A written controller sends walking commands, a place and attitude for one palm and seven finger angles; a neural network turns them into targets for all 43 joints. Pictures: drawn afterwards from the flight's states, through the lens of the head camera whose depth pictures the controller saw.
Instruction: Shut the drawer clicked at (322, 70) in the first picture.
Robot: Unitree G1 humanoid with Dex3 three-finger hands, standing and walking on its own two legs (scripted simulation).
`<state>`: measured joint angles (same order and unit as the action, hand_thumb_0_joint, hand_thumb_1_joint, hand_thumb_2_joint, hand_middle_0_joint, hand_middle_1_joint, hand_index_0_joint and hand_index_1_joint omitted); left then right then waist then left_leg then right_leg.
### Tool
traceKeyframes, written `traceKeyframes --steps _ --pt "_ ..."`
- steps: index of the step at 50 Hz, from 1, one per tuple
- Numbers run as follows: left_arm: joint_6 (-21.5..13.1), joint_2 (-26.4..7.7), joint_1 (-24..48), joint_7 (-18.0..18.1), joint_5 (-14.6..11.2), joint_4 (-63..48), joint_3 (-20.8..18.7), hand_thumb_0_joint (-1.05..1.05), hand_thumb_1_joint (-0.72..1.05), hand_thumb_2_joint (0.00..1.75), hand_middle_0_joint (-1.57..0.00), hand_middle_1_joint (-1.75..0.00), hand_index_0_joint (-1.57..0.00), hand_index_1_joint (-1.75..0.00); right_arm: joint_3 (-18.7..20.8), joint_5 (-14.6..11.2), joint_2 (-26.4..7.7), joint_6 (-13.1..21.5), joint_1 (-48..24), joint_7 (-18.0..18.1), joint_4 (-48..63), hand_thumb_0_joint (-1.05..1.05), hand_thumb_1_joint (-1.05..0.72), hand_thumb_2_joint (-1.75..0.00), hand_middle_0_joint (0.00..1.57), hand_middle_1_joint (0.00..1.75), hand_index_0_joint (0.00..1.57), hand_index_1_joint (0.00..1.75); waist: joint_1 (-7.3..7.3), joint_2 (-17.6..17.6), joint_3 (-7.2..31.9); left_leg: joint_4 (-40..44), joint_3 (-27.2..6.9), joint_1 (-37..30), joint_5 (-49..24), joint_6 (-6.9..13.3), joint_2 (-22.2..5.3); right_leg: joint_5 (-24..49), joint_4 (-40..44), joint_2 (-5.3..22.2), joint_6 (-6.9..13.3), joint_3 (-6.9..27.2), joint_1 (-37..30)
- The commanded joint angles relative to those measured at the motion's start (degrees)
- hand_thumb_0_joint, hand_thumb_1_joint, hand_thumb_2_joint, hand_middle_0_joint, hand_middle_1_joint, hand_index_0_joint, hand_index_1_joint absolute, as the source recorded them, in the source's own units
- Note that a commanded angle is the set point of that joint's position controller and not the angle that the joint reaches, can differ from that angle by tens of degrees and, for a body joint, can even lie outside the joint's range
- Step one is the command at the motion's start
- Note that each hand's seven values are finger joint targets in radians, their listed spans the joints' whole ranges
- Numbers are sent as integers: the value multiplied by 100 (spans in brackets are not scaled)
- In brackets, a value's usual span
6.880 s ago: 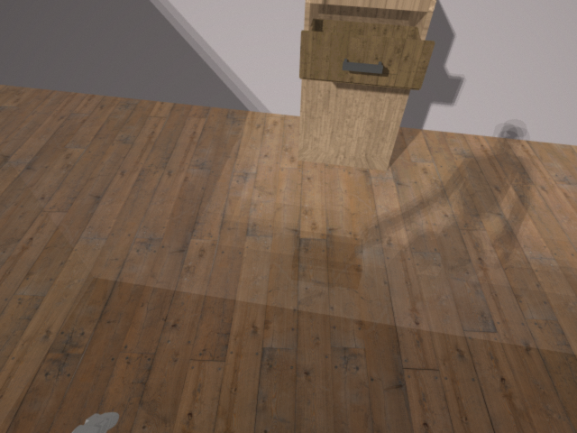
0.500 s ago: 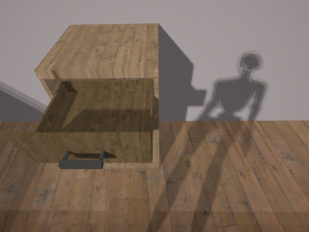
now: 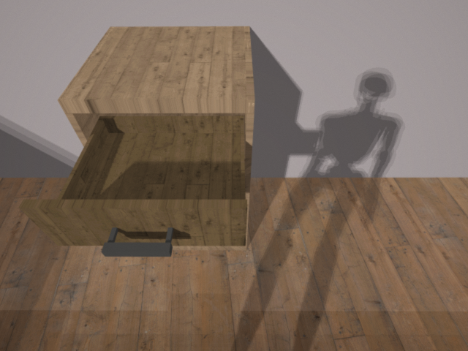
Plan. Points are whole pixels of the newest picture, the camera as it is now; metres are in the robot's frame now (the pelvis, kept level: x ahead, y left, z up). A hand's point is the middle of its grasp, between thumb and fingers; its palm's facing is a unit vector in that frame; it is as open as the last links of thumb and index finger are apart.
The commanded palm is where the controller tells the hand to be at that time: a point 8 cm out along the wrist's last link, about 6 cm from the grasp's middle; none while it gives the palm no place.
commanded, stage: look again from close up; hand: left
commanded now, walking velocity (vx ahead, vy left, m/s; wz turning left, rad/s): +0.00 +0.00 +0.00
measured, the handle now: (140, 240) +0.34 +0.22 -0.06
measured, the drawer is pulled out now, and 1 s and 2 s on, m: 0.29 0.29 0.29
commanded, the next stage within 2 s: raise the hand and make a fist in 0.36 s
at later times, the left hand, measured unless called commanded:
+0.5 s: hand out of the picture +0.02 +0.23 -0.17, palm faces +0.06 -0.98 -0.20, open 7.4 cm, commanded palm +0.10 +0.28 -0.07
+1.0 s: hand out of the picture +0.10 +0.23 -0.04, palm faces +0.25 -0.97 -0.07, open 5.4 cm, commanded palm +0.12 +0.27 -0.03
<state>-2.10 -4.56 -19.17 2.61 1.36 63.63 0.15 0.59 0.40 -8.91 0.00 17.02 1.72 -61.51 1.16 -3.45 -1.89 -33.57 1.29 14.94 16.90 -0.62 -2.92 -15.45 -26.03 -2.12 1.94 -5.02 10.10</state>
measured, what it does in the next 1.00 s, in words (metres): lowers itself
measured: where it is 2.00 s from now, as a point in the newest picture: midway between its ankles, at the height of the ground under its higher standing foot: outside the picture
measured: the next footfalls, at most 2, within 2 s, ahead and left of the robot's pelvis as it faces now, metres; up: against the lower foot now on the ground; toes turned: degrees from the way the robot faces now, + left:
none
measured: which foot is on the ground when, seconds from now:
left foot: down 0.00-1.00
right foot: down 0.00-1.00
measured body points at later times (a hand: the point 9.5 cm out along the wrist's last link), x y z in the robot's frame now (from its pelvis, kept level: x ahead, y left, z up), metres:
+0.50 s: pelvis +0.01 +0.05 +0.00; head +0.03 +0.06 +0.45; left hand +0.02 +0.28 -0.15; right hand +0.00 -0.17 -0.15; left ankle +0.00 +0.11 -0.74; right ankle -0.02 -0.10 -0.74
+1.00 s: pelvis -0.03 -0.01 -0.08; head +0.02 +0.02 +0.36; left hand +0.09 +0.28 -0.03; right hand +0.23 -0.24 -0.11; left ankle +0.00 +0.11 -0.74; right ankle +0.00 -0.07 -0.74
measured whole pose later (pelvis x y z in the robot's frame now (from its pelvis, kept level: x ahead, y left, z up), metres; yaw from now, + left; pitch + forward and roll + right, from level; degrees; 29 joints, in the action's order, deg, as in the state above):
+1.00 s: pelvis -0.03 -0.01 -0.08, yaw +3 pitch +13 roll -2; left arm -33.7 -12.0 -34.4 -16.1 -17.7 0.9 -13.7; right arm 3.4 -1.3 -15.9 16.5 6.9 2.2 -30.2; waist -3.3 1.6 8.1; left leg -66.0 -2.2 49.9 29.0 -0.1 -0.6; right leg -29.7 -63.2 -1.1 5.4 -9.7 46.8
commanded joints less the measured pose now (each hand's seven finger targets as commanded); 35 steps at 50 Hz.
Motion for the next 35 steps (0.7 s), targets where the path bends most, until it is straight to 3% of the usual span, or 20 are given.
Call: traceKeyframes --steps 1,2,3,4,6,10,11,18,22,23,24,25,26,27,28,30,31,32,34,35 --pt "32 -674 -152 53 -53 -363 -112 0 90 90 -20 -30 -20 -30 25 40 -371 240 640 -11 161 0 -90 -90 20 30 20 30 -43 34 70 913 -505 -217 -1425 246 -452 659 -46 718 102 541 213" --pt "58 -620 -265 52 -53 -368 -102 0 90 90 -20 -30 -20 -30 10 57 -458 221 558 16 189 0 -90 -90 20 30 20 30 -112 81 -204 950 -626 50 -1509 356 -583 331 57 614 58 517 243" --pt "78 -631 -273 38 -45 -337 -71 0 90 90 -20 -30 -20 -30 -17 61 -451 224 489 25 183 0 -90 -90 20 30 20 30 -132 -261 -312 1099 -730 126 -1561 396 -523 231 1 585 49 475 197" --pt "108 -673 -296 27 -38 -308 -65 0 90 90 -20 -30 -20 -30 -26 48 -468 216 399 31 204 0 -90 -90 20 30 20 30 -168 -282 -405 1220 -777 181 -1460 428 -510 100 8 571 22 426 164" --pt "160 -710 -309 -2 -20 -315 -61 0 90 90 -20 -30 -20 -30 -17 42 -552 205 356 24 246 0 -90 -90 20 30 20 30 -194 -225 -590 1534 -884 353 -810 448 -543 -159 -6 546 -23 376 217" --pt "192 -756 -258 -33 -11 -368 -38 0 90 90 -20 -30 -20 -30 -12 46 -687 200 350 17 284 0 -90 -90 20 30 20 30 -182 142 -580 1829 -1004 264 -190 455 -515 -82 -33 574 -49 370 296" --pt "208 -777 -230 -47 -12 -372 -43 0 90 90 -20 -30 -20 -30 -1 44 -688 204 318 18 272 0 -90 -90 20 30 20 30 -197 -12 -548 1947 -1063 192 -162 456 -529 -118 -87 562 -52 381 347" --pt "188 -870 -211 -42 -47 -375 -49 0 90 90 -20 -30 -20 -30 -19 22 -742 247 364 40 172 0 -90 -90 20 30 20 30 -191 207 58 1577 -855 -594 -1713 430 -491 208 7 680 -95 429 259" --pt "183 -894 -202 -26 -60 -323 -50 0 90 90 -20 -30 -20 -30 -24 13 -703 246 373 37 73 0 -90 -90 20 30 20 30 -170 303 29 1426 -696 -640 -2057 397 -400 473 74 739 -108 463 160" --pt "68 -1037 -333 183 2 -178 14 0 90 90 -20 -30 -20 -30 -28 -52 -938 220 23 -9 474 0 -90 -90 20 30 20 30 -198 834 -327 540 -644 -28 -3266 266 -523 1101 262 852 -175 599 283" --pt "-1069 -2524 3696 236 -940 -8928 -1086 0 90 90 -22 -32 -22 -32 246 -277 -1676 1051 222 145 2330 0 -90 -90 20 30 20 30 533 -130 2504 900 -636 -1896 -3097 -97 -13 1533 -279 229 -90 88 429" --pt "-729 -2038 1196 372 -534 -7552 -757 0 90 90 -24 -34 -24 -34 -46 -209 -1151 1620 -338 294 1976 0 -90 -90 20 30 20 30 -29 -925 2336 1202 -649 -2158 -3673 -216 -290 251 -973 219 -7 173 760" --pt "-456 -1615 874 685 -670 -6981 -529 0 90 90 -26 -37 -26 -37 61 -195 -1122 1802 -331 312 1556 0 -90 -90 20 30 20 30 72 -820 1903 1416 -657 -1611 -3185 -415 -215 -389 -1242 197 -74 82 1087" --pt "37 -289 -700 629 -715 -5934 206 0 90 90 -28 -39 -28 -39 116 -247 -931 1782 -145 225 1432 0 -90 -90 20 30 20 30 112 -387 1050 1497 -766 -1141 -2547 -388 -236 -661 -1312 252 -114 76 1502" --pt "-131 -312 -73 515 -977 -6873 191 0 90 90 -30 -41 -30 -41 182 -250 -1133 1811 -245 153 1846 0 -90 -90 20 30 20 30 114 -395 466 1349 -786 -628 -2122 -311 -165 -562 -1202 319 -118 65 1452" --pt "-633 -786 -369 294 -880 -6783 -356 0 90 90 -34 -45 -34 -45 283 -105 -1203 1930 -413 88 2190 0 -90 -90 20 30 20 30 69 -158 344 566 -608 -21 -1544 -171 76 -290 -719 255 -20 -60 1556" --pt "-869 -997 -1199 134 -963 -6244 -889 0 90 90 -36 -47 -36 -47 364 -95 -1230 1878 -466 37 2359 0 -90 -90 20 30 20 30 -150 218 514 243 -478 357 -1495 -149 165 23 -575 221 33 -131 1368" --pt "-1184 -1105 -1583 -80 -1054 -5801 -1197 0 90 90 -38 -50 -38 -50 373 -69 -1216 1785 -546 5 2499 0 -90 -90 20 30 20 30 -247 812 502 -69 -433 800 -1352 -153 240 210 -751 172 46 -166 1528" --pt "-1950 -731 -2570 -732 -1339 -5187 -1289 0 90 90 -42 -54 -42 -54 468 -89 -1127 1624 -912 -52 2866 0 -90 -90 20 30 20 30 -424 2265 480 -626 -254 1841 -878 -77 318 211 -1371 92 19 -190 1881" --pt "-2391 -567 -2697 -1133 -1465 -5352 -1146 0 90 90 -44 -56 -44 -56 508 -91 -1148 1617 -1077 -103 3088 0 -90 -90 20 30 20 30 -470 2421 567 -858 -133 2215 -682 -38 376 316 -1597 112 -15 -99 1975"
